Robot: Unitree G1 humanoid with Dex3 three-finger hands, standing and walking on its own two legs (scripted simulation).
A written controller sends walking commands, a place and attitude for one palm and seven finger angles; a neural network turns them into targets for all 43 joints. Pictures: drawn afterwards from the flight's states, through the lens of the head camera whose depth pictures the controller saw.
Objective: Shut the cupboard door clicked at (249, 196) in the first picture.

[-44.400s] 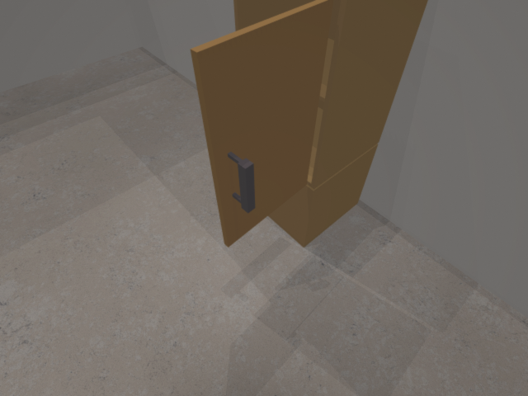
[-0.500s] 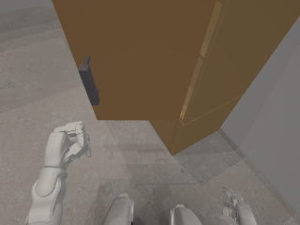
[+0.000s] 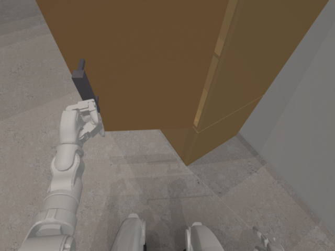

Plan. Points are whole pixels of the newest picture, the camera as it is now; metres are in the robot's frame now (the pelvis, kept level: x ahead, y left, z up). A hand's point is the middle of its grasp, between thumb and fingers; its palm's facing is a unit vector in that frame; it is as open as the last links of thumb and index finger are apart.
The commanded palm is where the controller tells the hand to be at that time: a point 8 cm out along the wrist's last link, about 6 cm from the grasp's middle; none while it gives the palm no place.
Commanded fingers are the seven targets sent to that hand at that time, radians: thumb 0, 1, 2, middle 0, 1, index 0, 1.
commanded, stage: bring the fist close to the handle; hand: left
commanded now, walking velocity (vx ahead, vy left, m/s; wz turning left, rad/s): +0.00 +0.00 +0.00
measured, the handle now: (88, 89) +0.51 +0.22 +0.04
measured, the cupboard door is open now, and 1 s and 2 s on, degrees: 61 56 42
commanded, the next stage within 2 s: push the door shut along its arc in 0.46 s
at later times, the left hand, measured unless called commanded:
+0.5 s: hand (102, 117) +0.42 +0.17 +0.04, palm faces +0.09 -1.00 -0.02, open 3.1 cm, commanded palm +0.39 +0.22 +0.04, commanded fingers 0.00 0.90 0.90 -1.30 -1.50 -1.30 -1.50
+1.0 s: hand (100, 103) +0.46 +0.18 +0.04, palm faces -0.02 -1.00 -0.03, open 3.1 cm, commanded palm +0.45 +0.22 +0.04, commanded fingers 0.00 0.90 0.90 -1.30 -1.50 -1.30 -1.50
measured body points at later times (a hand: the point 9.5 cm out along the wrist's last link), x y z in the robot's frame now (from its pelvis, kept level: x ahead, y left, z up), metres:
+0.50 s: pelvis +0.00 -0.01 +0.00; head +0.11 +0.00 +0.44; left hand +0.41 +0.23 +0.04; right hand +0.08 -0.27 -0.12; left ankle +0.06 +0.11 -0.63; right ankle +0.01 -0.12 -0.63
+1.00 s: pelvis -0.01 +0.00 -0.01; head +0.12 +0.01 +0.42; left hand +0.46 +0.24 +0.05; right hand +0.07 -0.27 -0.13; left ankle +0.06 +0.11 -0.63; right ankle +0.01 -0.12 -0.63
